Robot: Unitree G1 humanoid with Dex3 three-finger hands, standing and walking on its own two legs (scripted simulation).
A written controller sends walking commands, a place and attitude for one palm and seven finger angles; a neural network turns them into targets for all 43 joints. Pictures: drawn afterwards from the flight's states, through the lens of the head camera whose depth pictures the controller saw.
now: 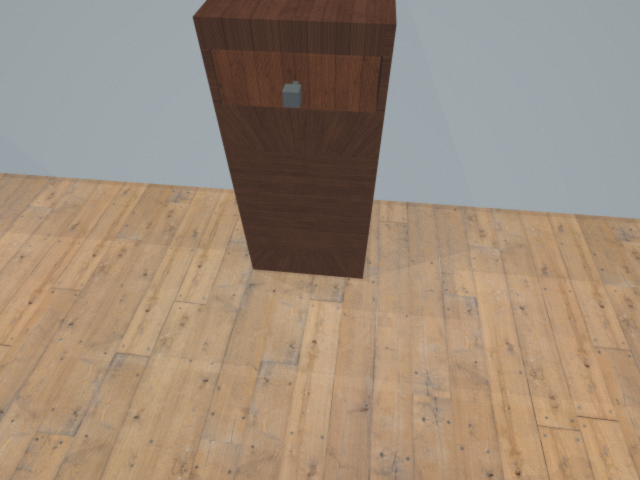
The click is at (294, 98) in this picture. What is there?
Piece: drawer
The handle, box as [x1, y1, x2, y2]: [282, 81, 301, 107]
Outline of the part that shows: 298,81 293,81 292,84 284,85 282,91 283,106 299,107 301,100 300,84 298,83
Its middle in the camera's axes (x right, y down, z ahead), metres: -0.07 -0.34 +0.90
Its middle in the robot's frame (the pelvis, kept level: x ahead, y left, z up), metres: +0.91 +0.11 +0.01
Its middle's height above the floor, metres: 0.79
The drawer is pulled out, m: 0.00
